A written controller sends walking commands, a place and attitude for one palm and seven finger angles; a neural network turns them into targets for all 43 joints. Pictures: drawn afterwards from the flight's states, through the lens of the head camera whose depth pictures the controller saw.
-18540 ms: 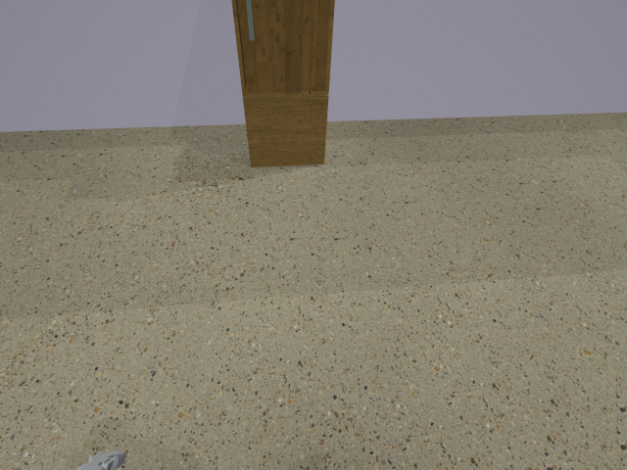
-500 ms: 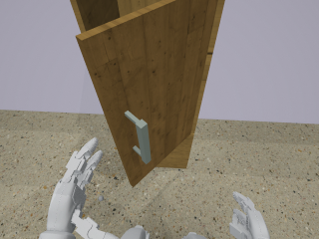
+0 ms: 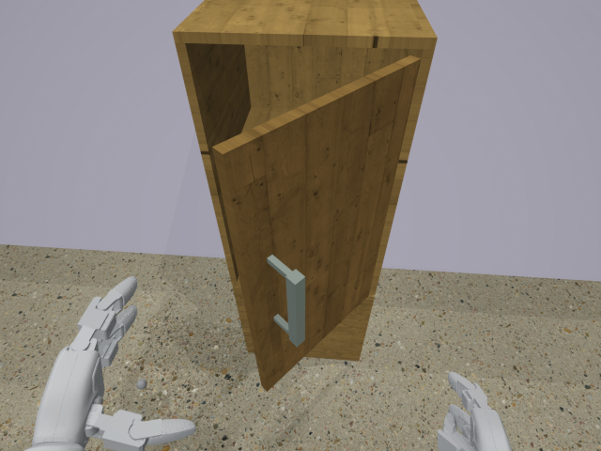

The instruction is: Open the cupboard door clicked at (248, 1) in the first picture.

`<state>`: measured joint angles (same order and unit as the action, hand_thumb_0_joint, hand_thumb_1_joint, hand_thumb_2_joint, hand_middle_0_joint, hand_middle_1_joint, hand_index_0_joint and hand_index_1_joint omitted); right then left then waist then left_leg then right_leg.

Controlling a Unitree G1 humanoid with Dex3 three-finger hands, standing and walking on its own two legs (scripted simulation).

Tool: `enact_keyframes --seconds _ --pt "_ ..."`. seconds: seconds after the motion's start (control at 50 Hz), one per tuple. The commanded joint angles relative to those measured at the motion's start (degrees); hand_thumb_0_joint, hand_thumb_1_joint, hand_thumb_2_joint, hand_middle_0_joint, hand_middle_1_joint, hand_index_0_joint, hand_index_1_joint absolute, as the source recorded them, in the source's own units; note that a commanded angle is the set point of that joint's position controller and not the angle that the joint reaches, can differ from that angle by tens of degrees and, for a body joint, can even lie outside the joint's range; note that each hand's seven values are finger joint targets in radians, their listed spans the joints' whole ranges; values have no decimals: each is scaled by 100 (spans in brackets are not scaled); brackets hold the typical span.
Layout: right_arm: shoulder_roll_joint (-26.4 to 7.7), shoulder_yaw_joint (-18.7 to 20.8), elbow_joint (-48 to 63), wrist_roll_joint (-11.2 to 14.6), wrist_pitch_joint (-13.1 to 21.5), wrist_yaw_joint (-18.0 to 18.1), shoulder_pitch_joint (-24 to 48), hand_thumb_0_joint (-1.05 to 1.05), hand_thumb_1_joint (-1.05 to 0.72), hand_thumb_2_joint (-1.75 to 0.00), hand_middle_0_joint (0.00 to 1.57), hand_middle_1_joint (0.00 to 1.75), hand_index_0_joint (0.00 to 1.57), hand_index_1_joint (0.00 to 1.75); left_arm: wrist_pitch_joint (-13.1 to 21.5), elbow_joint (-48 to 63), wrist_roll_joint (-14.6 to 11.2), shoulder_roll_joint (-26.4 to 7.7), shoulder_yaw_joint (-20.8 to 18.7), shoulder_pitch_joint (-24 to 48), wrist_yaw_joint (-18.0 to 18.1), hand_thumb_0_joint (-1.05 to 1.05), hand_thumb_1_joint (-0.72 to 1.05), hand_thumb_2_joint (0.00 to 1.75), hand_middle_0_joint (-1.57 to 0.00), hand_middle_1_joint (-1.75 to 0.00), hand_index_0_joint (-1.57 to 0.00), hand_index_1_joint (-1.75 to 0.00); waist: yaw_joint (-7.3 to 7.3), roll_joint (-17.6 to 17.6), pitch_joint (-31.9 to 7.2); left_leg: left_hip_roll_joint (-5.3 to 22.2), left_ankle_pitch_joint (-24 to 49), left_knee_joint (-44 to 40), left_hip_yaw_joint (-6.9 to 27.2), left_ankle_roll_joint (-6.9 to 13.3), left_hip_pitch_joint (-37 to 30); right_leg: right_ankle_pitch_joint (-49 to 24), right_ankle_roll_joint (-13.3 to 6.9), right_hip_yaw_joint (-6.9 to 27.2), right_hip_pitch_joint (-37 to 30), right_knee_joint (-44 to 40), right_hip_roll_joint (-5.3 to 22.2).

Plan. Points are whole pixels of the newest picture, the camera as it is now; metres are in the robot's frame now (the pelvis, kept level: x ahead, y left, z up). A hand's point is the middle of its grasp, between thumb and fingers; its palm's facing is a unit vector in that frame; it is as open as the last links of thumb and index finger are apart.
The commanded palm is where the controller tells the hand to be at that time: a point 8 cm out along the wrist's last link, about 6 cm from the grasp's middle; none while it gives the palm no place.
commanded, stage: draw the hand back to the body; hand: left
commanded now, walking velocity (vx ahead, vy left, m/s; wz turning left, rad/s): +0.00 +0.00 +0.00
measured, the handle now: (287, 303) +0.33 +0.06 +0.01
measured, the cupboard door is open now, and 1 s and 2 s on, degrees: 49 49 49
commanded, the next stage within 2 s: step back with the hand held close in 0.88 s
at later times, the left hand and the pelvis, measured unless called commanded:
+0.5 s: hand (21, 304) +0.20 +0.28 +0.20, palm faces +0.44 -0.81 -0.39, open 9.1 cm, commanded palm +0.15 +0.32 +0.21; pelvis +0.01 +0.02 +0.03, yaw -1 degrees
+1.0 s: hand (43, 305) +0.19 +0.25 +0.20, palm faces +0.46 -0.80 -0.38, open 7.4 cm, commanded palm +0.15 +0.29 +0.21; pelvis +0.01 -0.01 +0.04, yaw -1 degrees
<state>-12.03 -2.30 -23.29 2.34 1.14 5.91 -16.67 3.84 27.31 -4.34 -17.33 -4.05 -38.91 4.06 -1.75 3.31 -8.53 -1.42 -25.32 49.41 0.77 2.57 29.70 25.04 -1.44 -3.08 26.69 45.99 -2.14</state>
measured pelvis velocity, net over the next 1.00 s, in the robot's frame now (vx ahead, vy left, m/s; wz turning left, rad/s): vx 0.01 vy -0.01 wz -0.01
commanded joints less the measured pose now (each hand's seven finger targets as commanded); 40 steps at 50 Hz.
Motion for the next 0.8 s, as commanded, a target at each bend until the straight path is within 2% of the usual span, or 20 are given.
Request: enact_keyframes --seconds 0.0,0.04,0.08,0.1,0.14,0.2,0.22,0.26,0.28,0.36,0.38,0.4,0.42,0.48,0.52,0.56,0.64,0.7,0.74,0.78 --pt "-594 172 876 -50 363 119 631 0 -90 -90 20 30 20 30 221 1427 121 -743 -638 518 349 0 6 54 -17 -30 -17 -30 4 -95 -22 249 1259 -1219 278 -71 -796 -1042 -28 192 -282 -1120 222" --pt "-612 140 762 -55 433 122 694 0 -90 -90 20 30 20 30 182 1416 143 -874 -807 641 420 0 13 57 -17 -30 -17 -30 -31 24 10 270 1320 -1399 337 -95 -947 -1054 -42 174 -457 -1221 218" --pt "-596 111 671 -67 499 117 706 0 -90 -90 20 30 20 30 172 1431 145 -861 -861 751 460 0 20 60 -18 -30 -18 -30 -25 126 131 293 1352 -1578 378 -125 -1110 -1066 -44 162 -519 -1321 216" --pt "-598 106 614 -73 535 108 705 0 -90 -90 20 30 20 30 176 1399 145 -877 -932 764 476 0 23 62 -18 -30 -18 -30 -37 78 161 312 1464 -1670 416 -148 -1172 -1122 -48 140 -615 -1360 208" --pt "-627 95 513 -77 585 70 779 0 -90 -90 20 30 20 30 162 1326 146 -907 -1041 818 481 0 31 64 -18 -30 -18 -30 -75 214 225 347 1704 -1830 488 -206 -1295 -1208 -62 125 -812 -1446 207" --pt "-644 111 383 -87 667 8 822 0 -90 -90 20 30 20 30 189 1319 132 -909 -1183 916 462 0 41 69 -18 -30 -18 -30 -82 145 313 413 2134 -2030 525 -296 -1545 -1387 -40 96 -980 -1577 187" --pt "-659 120 341 -100 693 -13 836 0 -90 -90 20 30 20 30 204 1377 135 -970 -1270 998 459 0 44 70 -18 -30 -18 -30 -92 251 251 426 2178 -2103 540 -327 -1639 -1397 -43 103 -1068 -1623 189" --pt "-671 123 263 -118 729 -43 912 0 -90 -90 20 30 20 30 208 1251 96 -1009 -1429 993 455 0 51 74 -19 -30 -19 -30 -124 212 358 422 2335 -2226 507 -356 -1668 -1514 -54 96 -1279 -1736 191" --pt "-664 135 215 -122 731 -54 916 0 -90 -90 20 30 20 30 210 1164 85 -1069 -1559 1013 457 0 55 75 -19 -30 -19 -30 -138 64 401 431 2403 -2279 480 -364 -1696 -1584 -50 80 -1343 -1790 179" --pt "-680 168 91 -129 747 -88 1036 0 -90 -90 20 30 20 30 263 1094 30 -1247 -1947 1207 445 0 69 81 -19 -30 -19 -30 -179 50 454 432 2488 -2485 415 -387 -1838 -1703 -63 97 -1621 -2002 168" --pt "-690 186 62 -130 750 -105 1038 0 -90 -90 20 30 20 30 292 1194 31 -1290 -2026 1334 440 0 73 82 -19 -30 -19 -30 -175 188 390 443 2561 -2520 397 -404 -1918 -1735 -63 107 -1673 -2033 167" --pt "-686 190 29 -128 755 -115 1047 0 -90 -90 20 30 20 30 316 1195 27 -1334 -2102 1429 440 0 76 84 -19 -30 -19 -30 -173 177 406 449 2526 -2563 426 -412 -1963 -1707 -58 108 -1674 -2073 156" --pt "-698 199 3 -133 774 -125 1081 0 -90 -90 20 30 20 30 342 1265 29 -1363 -2155 1552 438 0 80 86 -20 -30 -20 -30 -176 405 398 446 2498 -2611 417 -420 -2009 -1694 -62 127 -1718 -2109 160" --pt "-713 221 -96 -140 820 -134 1118 0 -90 -90 20 30 20 30 384 1227 17 -1504 -2375 1766 463 0 90 90 -20 -30 -20 -30 -179 456 476 469 2416 -2765 448 -443 -2083 -1686 -62 123 -1788 -2218 146" --pt "-721 241 -149 -145 819 -174 1121 0 -90 -90 20 30 20 30 371 896 2 -1129 -2089 1495 407 0 90 90 -20 -30 -20 -30 -149 314 653 467 2363 -2827 429 -419 -2095 -1660 -51 124 -1753 -2293 140" --pt "-766 280 -161 -147 795 -208 1136 0 -90 -90 20 30 20 30 342 740 -16 -974 -1931 1376 362 0 90 90 -20 -30 -20 -30 -142 153 675 469 2434 -2843 371 -375 -2142 -1718 -31 124 -1804 -2359 154" --pt "-789 319 -189 -175 745 -205 1178 0 -90 -90 20 30 20 30 374 841 3 -1221 -2122 1451 364 0 90 90 -20 -30 -20 -30 -190 -67 453 389 2423 -2840 250 -275 -2161 -1924 -37 150 -2056 -2443 144" --pt "-728 312 -179 -178 762 -165 1253 0 -90 -90 20 30 20 30 414 1123 1 -1373 -2248 1556 388 0 90 90 -20 -30 -20 -30 -207 -19 246 302 2369 -2799 144 -207 -2235 -2092 -31 197 -2183 -2477 170" --pt "-717 299 -210 -176 783 -144 1298 0 -90 -90 20 30 20 30 405 1203 17 -1481 -2323 1615 403 0 90 90 -20 -30 -20 -30 -219 247 268 273 2391 -2782 105 -199 -2244 -2162 -42 220 -2222 -2526 177" --pt "-674 265 -258 -182 823 -150 1283 0 -90 -90 20 30 20 30 419 1198 21 -1438 -2292 1621 422 0 90 90 -20 -30 -20 -30 -206 429 416 255 2396 -2790 109 -217 -2247 -2144 -46 217 -2152 -2551 190"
